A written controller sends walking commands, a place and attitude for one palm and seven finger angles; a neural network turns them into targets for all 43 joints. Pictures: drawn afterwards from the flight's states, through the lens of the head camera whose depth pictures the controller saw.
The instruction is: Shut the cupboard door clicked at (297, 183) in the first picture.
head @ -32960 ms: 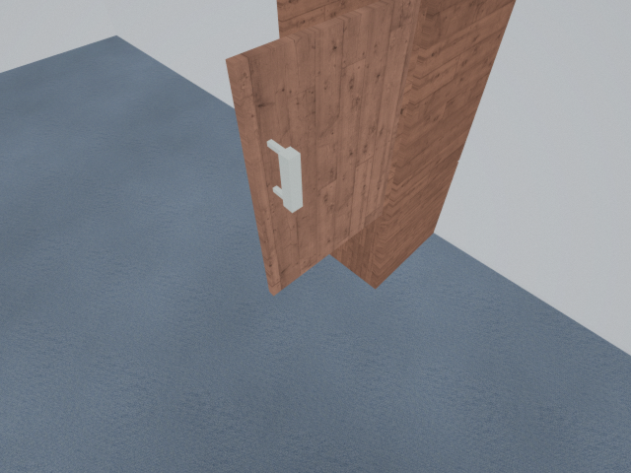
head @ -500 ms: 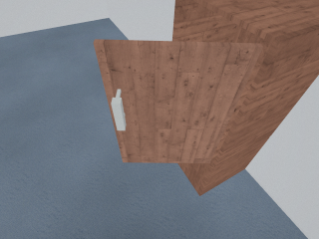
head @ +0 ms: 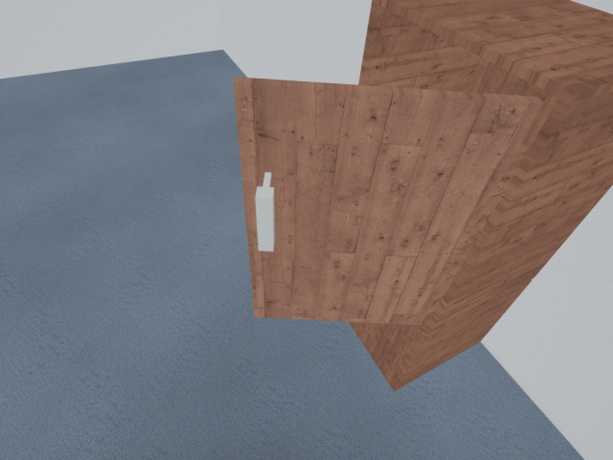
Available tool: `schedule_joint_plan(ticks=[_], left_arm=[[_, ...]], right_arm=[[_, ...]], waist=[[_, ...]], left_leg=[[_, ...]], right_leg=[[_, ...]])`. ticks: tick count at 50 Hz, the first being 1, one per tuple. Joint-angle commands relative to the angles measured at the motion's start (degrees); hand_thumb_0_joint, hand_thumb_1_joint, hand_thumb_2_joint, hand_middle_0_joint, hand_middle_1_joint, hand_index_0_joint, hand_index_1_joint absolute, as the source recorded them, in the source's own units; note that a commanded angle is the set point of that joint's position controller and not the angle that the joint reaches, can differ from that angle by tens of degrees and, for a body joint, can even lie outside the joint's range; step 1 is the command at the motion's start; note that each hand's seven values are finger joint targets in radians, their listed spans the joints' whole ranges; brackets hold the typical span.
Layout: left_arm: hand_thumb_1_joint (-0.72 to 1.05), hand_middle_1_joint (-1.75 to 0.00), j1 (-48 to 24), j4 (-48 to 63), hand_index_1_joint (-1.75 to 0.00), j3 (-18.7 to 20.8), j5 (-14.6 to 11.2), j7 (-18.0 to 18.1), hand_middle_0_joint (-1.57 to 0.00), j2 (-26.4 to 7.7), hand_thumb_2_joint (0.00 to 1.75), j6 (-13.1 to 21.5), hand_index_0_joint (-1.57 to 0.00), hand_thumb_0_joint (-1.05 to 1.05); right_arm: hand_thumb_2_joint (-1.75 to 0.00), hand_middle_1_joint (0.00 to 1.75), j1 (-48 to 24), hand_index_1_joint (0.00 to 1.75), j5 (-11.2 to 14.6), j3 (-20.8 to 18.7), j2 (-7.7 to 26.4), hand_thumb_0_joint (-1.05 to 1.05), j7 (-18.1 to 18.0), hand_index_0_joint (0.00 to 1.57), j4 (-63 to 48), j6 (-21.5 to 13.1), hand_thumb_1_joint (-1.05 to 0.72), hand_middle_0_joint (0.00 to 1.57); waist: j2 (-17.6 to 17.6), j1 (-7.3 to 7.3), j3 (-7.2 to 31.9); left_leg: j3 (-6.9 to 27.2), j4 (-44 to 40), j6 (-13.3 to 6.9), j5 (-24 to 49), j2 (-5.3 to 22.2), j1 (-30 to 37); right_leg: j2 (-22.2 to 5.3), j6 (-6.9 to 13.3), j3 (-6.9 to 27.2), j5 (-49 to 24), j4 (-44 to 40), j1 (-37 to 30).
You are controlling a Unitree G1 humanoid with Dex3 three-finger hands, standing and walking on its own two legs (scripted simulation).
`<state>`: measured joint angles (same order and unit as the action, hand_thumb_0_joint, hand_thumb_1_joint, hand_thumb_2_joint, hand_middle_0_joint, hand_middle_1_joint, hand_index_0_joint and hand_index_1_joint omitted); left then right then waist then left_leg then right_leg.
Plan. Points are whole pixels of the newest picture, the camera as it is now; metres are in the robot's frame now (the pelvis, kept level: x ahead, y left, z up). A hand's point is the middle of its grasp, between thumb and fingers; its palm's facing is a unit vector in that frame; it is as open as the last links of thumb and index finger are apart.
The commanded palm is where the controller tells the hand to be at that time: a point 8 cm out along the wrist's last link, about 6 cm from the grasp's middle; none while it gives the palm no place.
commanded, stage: look again from close up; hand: left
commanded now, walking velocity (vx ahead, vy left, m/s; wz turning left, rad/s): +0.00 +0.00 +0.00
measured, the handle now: (267, 211) +0.48 +0.11 +0.05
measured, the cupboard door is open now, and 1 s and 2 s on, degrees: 61 61 61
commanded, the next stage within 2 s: shuffle to correct the standing spot in 0.08 s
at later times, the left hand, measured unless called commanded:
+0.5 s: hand out of the picture -0.09 +0.17 -0.17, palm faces +0.02 -0.99 -0.17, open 7.3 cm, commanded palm none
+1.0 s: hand out of the picture +0.00 +0.09 -0.18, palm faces +0.08 -0.99 -0.11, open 7.3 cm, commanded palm none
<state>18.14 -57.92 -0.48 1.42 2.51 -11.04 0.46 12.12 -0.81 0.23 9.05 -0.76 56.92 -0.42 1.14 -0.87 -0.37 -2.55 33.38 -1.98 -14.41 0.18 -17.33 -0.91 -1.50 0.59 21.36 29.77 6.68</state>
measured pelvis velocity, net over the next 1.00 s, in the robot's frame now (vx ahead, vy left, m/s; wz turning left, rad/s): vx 0.01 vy -0.06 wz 0.03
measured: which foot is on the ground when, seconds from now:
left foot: down 0.00-0.78, up 0.80-1.00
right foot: down 0.00-1.00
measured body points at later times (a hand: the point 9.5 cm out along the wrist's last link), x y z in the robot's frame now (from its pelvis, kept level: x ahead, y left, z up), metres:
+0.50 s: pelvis -0.03 +0.00 +0.00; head -0.02 +0.01 +0.45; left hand -0.09 +0.22 -0.16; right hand -0.01 -0.25 -0.14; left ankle +0.04 +0.10 -0.73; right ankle -0.06 -0.14 -0.73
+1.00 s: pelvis +0.01 -0.06 +0.00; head +0.02 -0.03 +0.45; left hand +0.00 +0.14 -0.17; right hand +0.04 -0.29 -0.14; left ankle +0.03 +0.02 -0.73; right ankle -0.03 -0.14 -0.73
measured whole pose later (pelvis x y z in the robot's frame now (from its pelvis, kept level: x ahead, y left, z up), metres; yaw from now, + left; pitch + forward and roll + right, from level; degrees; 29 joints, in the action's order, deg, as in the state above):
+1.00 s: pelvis +0.01 -0.06 +0.00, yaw +2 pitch +1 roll -1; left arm 21.3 -57.0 1.1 2.2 1.2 -7.4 0.0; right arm 17.2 -1.6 -2.2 7.5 -1.5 59.6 0.1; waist 2.4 -0.6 0.3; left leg -8.6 37.7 -1.6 -18.1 2.3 -20.5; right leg 1.2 3.2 -8.3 20.3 30.8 11.3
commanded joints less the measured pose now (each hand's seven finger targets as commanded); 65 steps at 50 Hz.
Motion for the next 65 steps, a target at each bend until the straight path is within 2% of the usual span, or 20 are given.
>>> schedule_joint_plan(ticks=[1, 17, 25, 27, 29, 31, 33, 37, 39, 42, 45, 48, 49, 50, 51, 52, 56, 61, 63, 65], left_arm=[[0.90, -0.30, 4.51, 2.22, -0.30, 0.98, -0.19, 0.13, -0.20, -5.32, 0.90, 0.02, -0.20, 0.00], [0.90, -0.30, 11.05, 0.11, -0.30, 1.38, 0.65, -1.44, -0.20, -3.32, 0.90, -1.95, -0.20, 0.00], [0.90, -0.30, 12.14, 0.30, -0.30, 2.74, 0.17, -1.42, -0.20, -5.34, 0.90, -1.51, -0.20, 0.00], [0.90, -0.30, 9.90, 0.81, -0.30, 2.53, -0.08, -1.30, -0.20, -4.61, 0.90, -1.30, -0.20, 0.00], [0.90, -0.30, 9.16, 1.08, -0.30, 2.27, -0.05, -1.63, -0.20, -3.40, 0.90, -1.50, -0.20, 0.00], [0.90, -0.30, 10.52, 1.38, -0.30, 2.18, 0.36, -1.97, -0.20, -1.41, 0.90, -1.73, -0.20, 0.00], [0.90, -0.30, 8.44, 2.46, -0.30, 2.66, 0.79, -2.35, -0.20, -1.05, 0.90, -2.11, -0.20, 0.00], [0.90, -0.30, 17.09, -1.17, -0.30, 3.24, 0.33, -2.76, -0.20, 0.33, 0.90, -0.97, -0.20, 0.00], [0.90, -0.30, 17.45, -0.92, -0.30, 4.20, 0.83, -1.34, -0.20, -5.20, 0.90, -1.05, -0.20, 0.00], [0.90, -0.30, 8.62, 1.08, -0.30, 3.29, 0.49, -0.28, -0.20, -1.85, 0.90, 0.08, -0.20, 0.00], [0.90, -0.30, 7.64, 1.38, -0.30, 2.97, 1.08, -0.12, -0.20, -2.10, 0.90, 0.18, -0.20, 0.00], [0.90, -0.30, 7.50, 1.01, -0.30, 2.95, 0.40, -0.90, -0.20, -2.39, 0.90, -0.93, -0.20, 0.00], [0.90, -0.30, 7.69, 1.46, -0.30, 2.68, 0.13, -1.36, -0.20, -1.23, 0.90, -1.13, -0.20, 0.00], [0.90, -0.30, 9.44, 2.33, -0.30, 2.37, 0.03, -1.81, -0.20, 1.41, 0.90, -1.13, -0.20, 0.00], [0.90, -0.30, 5.77, 4.74, -0.30, 2.44, 0.60, -2.04, -0.20, -0.13, 0.90, -1.12, -0.20, 0.00], [0.90, -0.30, 1.89, 6.49, -0.30, 2.99, 1.10, -2.05, -0.20, -1.63, 0.90, -1.56, -0.20, 0.00], [0.90, -0.30, -0.12, 4.64, -0.30, 3.98, 0.57, -3.19, -0.20, -0.66, 0.90, -2.43, -0.20, 0.00], [0.90, -0.30, 0.68, 2.94, -0.30, 2.91, 0.00, -3.02, -0.20, 2.22, 0.90, -1.86, -0.20, 0.00], [0.90, -0.30, 4.06, 1.42, -0.30, 2.91, -0.09, -2.47, -0.20, 1.28, 0.90, -0.41, -0.20, 0.00], [0.90, -0.30, 4.78, 0.78, -0.30, 3.44, 0.00, -1.24, -0.20, -5.93, 0.90, 0.99, -0.20, 0.00]], right_arm=[[-0.90, 0.30, 2.10, 0.30, -0.06, -2.27, 9.03, 0.00, -0.37, 0.20, -3.22, -0.87, -0.90, 0.20], [-0.90, 0.30, 3.25, 0.30, -0.48, -3.72, 11.78, 0.00, -0.96, 0.20, -0.96, 0.73, -0.90, 0.20], [-0.90, 0.30, 3.52, 0.30, -0.49, -2.96, 5.29, 0.00, -1.16, 0.20, -1.30, 0.59, -0.90, 0.20], [-0.90, 0.30, 5.71, 0.30, -0.37, -2.41, 3.75, 0.00, -1.32, 0.20, -0.31, 0.03, -0.90, 0.20], [-0.90, 0.30, 8.51, 0.30, -0.54, -2.74, 5.46, 0.00, -1.50, 0.20, 0.91, -0.39, -0.90, 0.20], [-0.90, 0.30, 11.45, 0.30, -1.09, -4.18, 10.24, 0.00, -1.71, 0.20, 1.70, -0.29, -0.90, 0.20], [-0.90, 0.30, 10.35, 0.30, -1.02, -5.06, 12.27, 0.00, -1.75, 0.20, 1.13, -0.49, -0.90, 0.20], [-0.90, 0.30, 4.41, 0.30, -1.08, -4.37, 9.08, 0.00, -1.79, 0.20, -0.24, -0.19, -0.90, 0.20], [-0.90, 0.30, 2.47, 0.30, -0.28, -3.30, 2.07, 0.00, -1.28, 0.20, -2.70, 0.31, -0.90, 0.20], [-0.90, 0.30, 3.94, 0.30, -0.56, -3.52, 1.41, 0.00, -0.64, 0.20, -1.25, 0.71, -0.90, 0.20], [-0.90, 0.30, 4.93, 0.30, -0.43, -3.18, -0.14, 0.00, -0.46, 0.20, -0.92, 0.09, -0.90, 0.20], [-0.90, 0.30, 9.58, 0.30, -0.66, -2.62, -0.59, 0.00, -1.12, 0.20, 1.33, -0.74, -0.90, 0.20], [-0.90, 0.30, 12.60, 0.30, -0.71, -3.09, 1.98, 0.00, -1.61, 0.20, 2.35, -1.03, -0.90, 0.20], [-0.90, 0.30, 15.81, 0.30, -1.22, -4.25, 7.61, 0.00, -2.16, 0.20, 2.47, -1.39, -0.90, 0.20], [-0.90, 0.30, 18.39, 0.30, -1.26, -5.24, 11.90, 0.00, -2.55, 0.20, 2.29, -1.00, -0.90, 0.20], [-0.90, 0.30, 17.32, 0.30, -1.21, -5.01, 12.44, 0.00, -2.96, 0.20, 2.40, -1.07, -0.90, 0.20], [-0.90, 0.30, 8.39, 0.30, -1.10, -3.80, 8.36, 0.00, -2.97, 0.20, 1.22, -2.27, -0.90, 0.20], [-0.90, 0.30, 5.85, 0.30, -1.29, -4.03, 8.95, 0.00, -1.74, 0.20, 0.72, -0.84, -0.90, 0.20], [-0.90, 0.30, 6.08, 0.30, -1.00, -3.77, 7.87, 0.00, -1.19, 0.20, 0.77, -0.27, -0.90, 0.20], [-0.90, 0.30, 7.19, 0.30, 0.08, -2.69, 2.14, 0.00, -0.38, 0.20, -0.16, 0.23, -0.90, 0.20]], waist=[[-3.08, 0.50, -3.20], [-5.68, -0.22, -2.85], [8.26, 0.63, -4.81], [6.76, 2.36, -4.00], [1.15, 3.13, -3.71], [-11.50, 3.34, -4.52], [-15.68, 2.62, -7.13], [-3.46, -3.08, -1.98], [17.11, -3.48, -4.90], [6.69, 0.75, -7.35], [5.66, 0.55, -4.66], [4.53, 1.87, -2.47], [0.96, 2.99, -1.46], [-11.26, 3.55, 1.49], [-12.49, 5.41, 1.25], [-9.27, 5.39, -0.46], [-8.01, 1.56, -1.41], [-11.96, 1.24, 0.16], [-5.59, -0.62, 1.17], [11.05, -0.22, 1.62]], left_leg=[[9.69, -12.43, -1.30, -1.49, 5.98, 1.52], [15.97, -21.78, -4.36, -21.32, 12.48, -1.88], [-1.15, 1.32, 0.57, -8.00, 1.44, -6.88], [-2.05, 2.98, 0.29, -4.09, 1.69, -2.07], [1.89, -2.66, -0.55, -4.73, 5.20, 2.11], [16.72, -15.40, -4.29, -17.05, 15.06, 3.12], [24.47, -22.34, -9.06, -21.84, 20.73, -3.34], [10.11, -10.54, -3.81, -13.94, 12.00, -13.86], [-4.18, 13.87, 0.85, -15.25, -0.04, -22.87], [-0.71, 28.21, -0.16, -10.60, 2.96, -18.86], [-4.24, 16.22, 0.35, -11.42, 2.52, -12.61], [-7.22, -3.36, 0.46, 0.15, 1.36, 1.91], [-2.69, -7.68, -0.72, 3.76, 5.83, 9.59], [16.91, -13.20, -6.68, 9.47, 19.98, 17.69], [28.49, -17.88, -13.81, 11.86, 30.71, 17.38], [30.14, -19.21, -15.68, 10.90, 31.49, 13.39], [9.72, -17.78, -9.43, 19.25, 21.89, 5.36], [0.17, -13.75, -5.89, 13.12, 14.84, 2.23], [-1.40, -6.70, -2.36, 8.62, 10.97, -0.17], [-5.45, 1.20, 2.80, -11.56, 3.86, -6.56]], right_leg=[[-2.11, 3.09, 1.99, -3.90, -5.38, 7.38], [0.66, 3.30, -3.34, 2.03, 1.29, 9.18], [-8.22, 8.66, 11.05, 11.35, -15.53, 11.55], [-7.69, 8.74, 8.87, 4.08, -12.78, 14.36], [-3.63, 6.79, 4.09, 2.85, -6.23, 17.14], [2.34, 3.70, -3.46, 7.51, 6.21, 21.48], [0.41, 3.54, -3.18, 7.55, 17.21, 21.31], [0.71, 3.43, -3.95, -0.92, -3.73, -0.39], [-15.98, 9.38, 17.06, 15.10, -21.67, 1.54], [-14.75, 13.32, 10.29, -0.65, -19.36, 8.91], [-12.12, 14.15, 2.63, -19.55, -12.70, 5.33], [-7.63, 10.25, -0.83, -18.48, -4.84, 8.46], [-5.71, 7.92, -2.34, -14.99, 1.46, 13.27], [-1.28, 3.86, -5.65, -2.73, 12.74, 24.21], [-0.33, 2.74, -4.71, 12.17, 26.00, 29.73], [-1.89, 2.61, -0.18, 10.89, 34.05, 31.95], [-4.08, 0.81, 1.35, -1.03, 34.16, 26.44], [-1.71, -0.43, -6.75, -3.57, 9.98, 12.80], [-0.28, -0.89, -8.65, -11.80, -2.84, 3.65], [-13.48, 2.66, 6.09, -22.19, -9.38, 0.27]])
